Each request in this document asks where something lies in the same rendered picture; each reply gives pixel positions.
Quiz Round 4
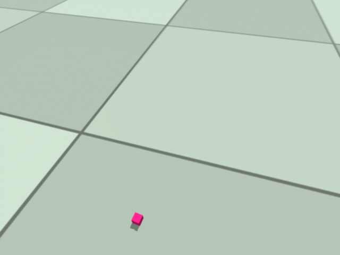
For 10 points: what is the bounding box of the small box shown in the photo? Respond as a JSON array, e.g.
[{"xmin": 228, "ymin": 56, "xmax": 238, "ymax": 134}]
[{"xmin": 132, "ymin": 212, "xmax": 143, "ymax": 226}]

